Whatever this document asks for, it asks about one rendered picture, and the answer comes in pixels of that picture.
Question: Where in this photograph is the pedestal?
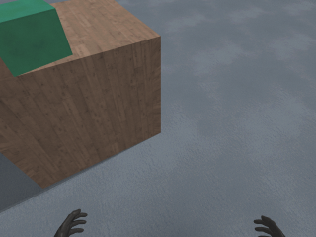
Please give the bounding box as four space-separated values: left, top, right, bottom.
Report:
0 0 161 189

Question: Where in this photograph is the left robot hand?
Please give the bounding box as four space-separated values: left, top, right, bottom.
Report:
54 208 88 237

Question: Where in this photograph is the carton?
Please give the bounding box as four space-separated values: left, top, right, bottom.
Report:
0 0 73 77

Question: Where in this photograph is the right robot hand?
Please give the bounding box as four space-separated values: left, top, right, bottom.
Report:
253 215 285 237

